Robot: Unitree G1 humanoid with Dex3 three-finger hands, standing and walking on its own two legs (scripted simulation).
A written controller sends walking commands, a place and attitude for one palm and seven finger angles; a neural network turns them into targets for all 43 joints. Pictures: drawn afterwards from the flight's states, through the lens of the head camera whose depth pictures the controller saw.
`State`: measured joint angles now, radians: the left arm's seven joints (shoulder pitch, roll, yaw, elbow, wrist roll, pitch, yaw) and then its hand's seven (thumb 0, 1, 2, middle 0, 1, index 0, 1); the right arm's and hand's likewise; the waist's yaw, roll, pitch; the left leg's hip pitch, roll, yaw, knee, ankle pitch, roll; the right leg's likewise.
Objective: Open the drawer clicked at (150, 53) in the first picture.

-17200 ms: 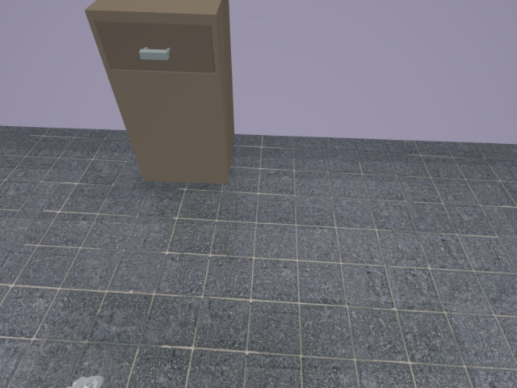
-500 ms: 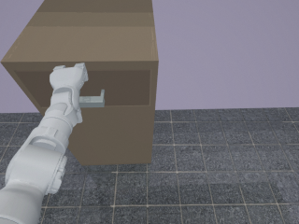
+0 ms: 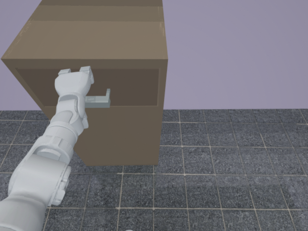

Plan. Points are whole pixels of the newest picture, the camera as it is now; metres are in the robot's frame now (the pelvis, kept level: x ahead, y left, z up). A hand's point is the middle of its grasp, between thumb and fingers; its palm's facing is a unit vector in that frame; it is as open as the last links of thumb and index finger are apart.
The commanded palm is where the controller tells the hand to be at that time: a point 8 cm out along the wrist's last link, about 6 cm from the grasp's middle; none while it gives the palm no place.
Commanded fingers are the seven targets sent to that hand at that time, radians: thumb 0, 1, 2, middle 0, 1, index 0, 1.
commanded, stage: re-aim the fingers above the handle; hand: left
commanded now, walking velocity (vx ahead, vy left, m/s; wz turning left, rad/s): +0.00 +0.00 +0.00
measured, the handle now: (94, 96) +0.53 +0.18 -0.01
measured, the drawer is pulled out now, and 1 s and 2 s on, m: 0.00 0.00 0.00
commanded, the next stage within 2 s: none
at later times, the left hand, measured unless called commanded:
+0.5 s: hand (81, 104) +0.45 +0.19 +0.05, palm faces -0.08 -0.04 -1.00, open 13.8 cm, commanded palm +0.45 +0.18 +0.11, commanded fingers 0.00 -0.50 0.30 -0.30 -1.20 -0.30 -1.20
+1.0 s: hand (79, 105) +0.45 +0.19 +0.05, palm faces -0.11 -0.02 -0.99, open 13.8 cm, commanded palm +0.44 +0.18 +0.11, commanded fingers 0.00 -0.50 0.30 -0.30 -1.20 -0.30 -1.20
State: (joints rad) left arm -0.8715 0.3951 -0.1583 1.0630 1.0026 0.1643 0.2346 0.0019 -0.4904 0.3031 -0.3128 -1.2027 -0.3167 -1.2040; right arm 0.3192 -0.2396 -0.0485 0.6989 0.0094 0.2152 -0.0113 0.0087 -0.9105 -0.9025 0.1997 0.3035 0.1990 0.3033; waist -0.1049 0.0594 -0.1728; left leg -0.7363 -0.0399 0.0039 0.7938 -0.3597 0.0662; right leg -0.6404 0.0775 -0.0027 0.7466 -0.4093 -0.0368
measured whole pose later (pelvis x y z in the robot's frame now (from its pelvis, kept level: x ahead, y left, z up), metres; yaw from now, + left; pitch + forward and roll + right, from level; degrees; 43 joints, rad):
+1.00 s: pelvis +0.00 -0.02 +0.01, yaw +1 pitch +14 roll -1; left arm -0.71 0.47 -0.18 0.87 1.00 -0.04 0.15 0.00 -0.49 0.30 -0.33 -1.21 -0.32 -1.20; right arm 0.37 -0.24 -0.06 0.69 0.02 0.18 -0.07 0.01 -0.91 -0.90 0.20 0.30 0.20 0.30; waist -0.07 0.04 -0.14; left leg -0.63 -0.04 -0.02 0.71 -0.33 0.04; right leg -0.54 0.08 -0.02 0.67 -0.39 -0.06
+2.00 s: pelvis +0.01 -0.01 +0.01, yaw +1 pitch +13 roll -1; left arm -0.51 0.42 -0.22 0.60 0.96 -0.11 0.12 0.00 -0.49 0.30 -0.32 -1.20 -0.32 -1.20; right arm 0.33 -0.26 -0.07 0.69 0.01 0.18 -0.07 0.01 -0.91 -0.90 0.20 0.30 0.20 0.30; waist -0.03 0.05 -0.12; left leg -0.58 -0.05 -0.01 0.70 -0.34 0.06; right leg -0.48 0.06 -0.01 0.66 -0.40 -0.05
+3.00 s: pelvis +0.00 +0.00 -0.01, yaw -1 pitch +17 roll -2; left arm -0.66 0.46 -0.09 0.91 1.06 -0.07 0.23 0.00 -0.49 0.30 -0.33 -1.23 -0.26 -1.20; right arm 0.35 -0.24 -0.05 0.65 0.01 0.20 -0.05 0.01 -0.91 -0.90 0.20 0.30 0.20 0.30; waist -0.08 0.04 -0.18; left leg -0.77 -0.03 0.01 0.85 -0.39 0.06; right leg -0.68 0.09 0.00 0.80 -0.43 -0.04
